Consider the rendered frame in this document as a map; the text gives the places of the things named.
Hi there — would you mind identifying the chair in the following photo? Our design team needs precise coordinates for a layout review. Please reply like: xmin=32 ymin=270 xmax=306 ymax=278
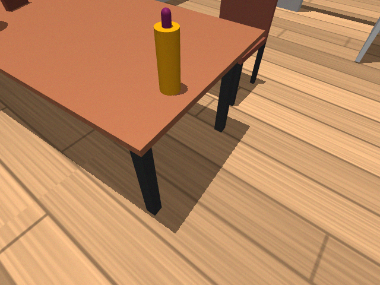
xmin=219 ymin=0 xmax=278 ymax=106

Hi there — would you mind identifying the table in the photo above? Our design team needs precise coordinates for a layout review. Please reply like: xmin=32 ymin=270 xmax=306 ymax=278
xmin=0 ymin=0 xmax=265 ymax=215

